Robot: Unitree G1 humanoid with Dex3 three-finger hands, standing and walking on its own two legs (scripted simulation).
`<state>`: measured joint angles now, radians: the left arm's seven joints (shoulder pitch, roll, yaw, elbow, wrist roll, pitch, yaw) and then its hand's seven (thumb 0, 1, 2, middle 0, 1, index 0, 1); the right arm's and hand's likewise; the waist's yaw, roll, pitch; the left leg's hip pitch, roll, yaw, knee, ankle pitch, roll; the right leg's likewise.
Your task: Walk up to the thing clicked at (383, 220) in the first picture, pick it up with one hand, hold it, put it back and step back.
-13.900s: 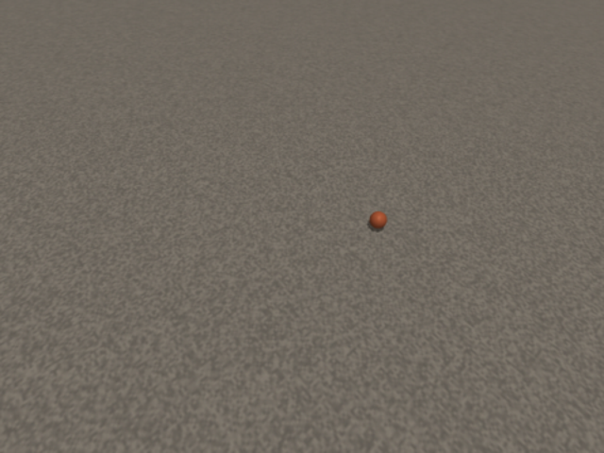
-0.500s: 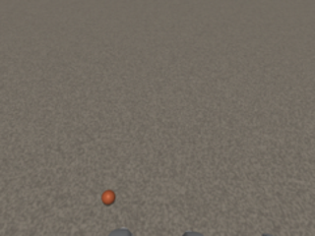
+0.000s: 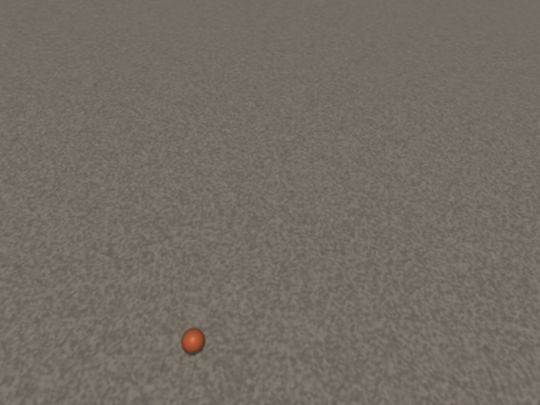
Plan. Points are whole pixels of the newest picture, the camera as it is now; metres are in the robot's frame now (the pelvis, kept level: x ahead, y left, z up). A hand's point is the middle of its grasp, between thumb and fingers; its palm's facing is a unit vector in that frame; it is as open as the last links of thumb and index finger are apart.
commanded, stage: walk up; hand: left
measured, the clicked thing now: (193, 340) +0.42 +0.24 -0.71
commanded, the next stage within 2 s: stand in 1.00 s
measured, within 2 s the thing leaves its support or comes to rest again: neither
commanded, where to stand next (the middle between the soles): +0.04 +0.02 m, yaw -1 degrees
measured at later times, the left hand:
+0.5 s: hand out of the picture +0.08 +0.26 -0.13, palm faces -0.03 -0.93 -0.38, open 7.4 cm
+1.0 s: hand out of the picture +0.13 +0.24 -0.13, palm faces -0.06 -0.93 -0.36, open 7.4 cm
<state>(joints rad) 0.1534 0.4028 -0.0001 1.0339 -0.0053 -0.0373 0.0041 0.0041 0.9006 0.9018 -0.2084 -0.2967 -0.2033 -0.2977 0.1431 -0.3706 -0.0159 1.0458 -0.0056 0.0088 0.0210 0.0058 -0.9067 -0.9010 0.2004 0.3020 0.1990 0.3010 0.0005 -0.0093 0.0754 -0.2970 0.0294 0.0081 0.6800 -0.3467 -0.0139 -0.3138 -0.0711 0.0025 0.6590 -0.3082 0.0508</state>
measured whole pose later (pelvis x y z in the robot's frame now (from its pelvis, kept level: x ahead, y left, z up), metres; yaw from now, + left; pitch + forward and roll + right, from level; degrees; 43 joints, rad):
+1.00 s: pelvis +0.02 -0.01 +0.02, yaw -2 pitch -2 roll +0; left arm 0.06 0.35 0.00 1.14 0.01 -0.02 0.00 0.00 0.90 0.90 -0.21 -0.30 -0.20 -0.30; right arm 0.09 -0.36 -0.03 1.15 -0.01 0.02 0.02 0.00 -0.91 -0.90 0.20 0.30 0.20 0.30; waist -0.01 0.00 0.05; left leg -0.11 0.04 0.05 0.37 -0.22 -0.03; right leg -0.15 -0.06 0.02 0.39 -0.19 0.05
